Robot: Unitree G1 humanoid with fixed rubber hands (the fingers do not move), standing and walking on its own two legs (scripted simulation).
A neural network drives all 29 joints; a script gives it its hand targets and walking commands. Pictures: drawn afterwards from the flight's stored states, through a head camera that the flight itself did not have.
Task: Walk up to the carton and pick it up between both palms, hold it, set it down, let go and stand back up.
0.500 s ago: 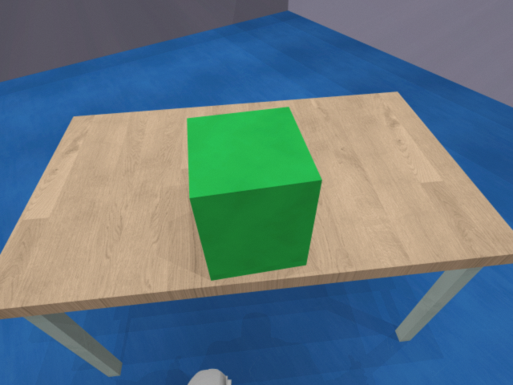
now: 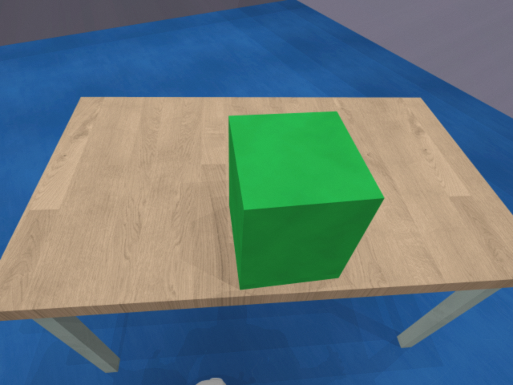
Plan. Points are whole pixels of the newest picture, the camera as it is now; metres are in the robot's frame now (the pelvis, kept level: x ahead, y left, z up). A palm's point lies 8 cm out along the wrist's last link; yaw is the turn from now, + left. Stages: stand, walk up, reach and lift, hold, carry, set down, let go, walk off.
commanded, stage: walk up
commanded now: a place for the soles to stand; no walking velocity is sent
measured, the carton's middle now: (287, 202) +0.44 -0.02 +0.02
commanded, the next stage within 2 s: stand in 1.14 s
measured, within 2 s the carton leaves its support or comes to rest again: neither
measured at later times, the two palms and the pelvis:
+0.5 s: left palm out of the picture +0.06 +0.26 -0.11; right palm out of the picture +0.10 -0.35 -0.08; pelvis +0.01 -0.05 +0.00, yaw +1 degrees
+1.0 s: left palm out of the picture +0.06 +0.26 -0.11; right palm out of the picture +0.10 -0.35 -0.08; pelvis +0.01 -0.04 +0.00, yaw +1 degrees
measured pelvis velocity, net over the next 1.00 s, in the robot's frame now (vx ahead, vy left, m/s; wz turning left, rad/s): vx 0.01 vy -0.04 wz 0.01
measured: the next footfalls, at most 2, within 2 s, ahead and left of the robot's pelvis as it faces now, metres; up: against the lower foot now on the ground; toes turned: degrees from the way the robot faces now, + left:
right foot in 0.16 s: +0.05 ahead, -0.16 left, +0.00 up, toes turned -1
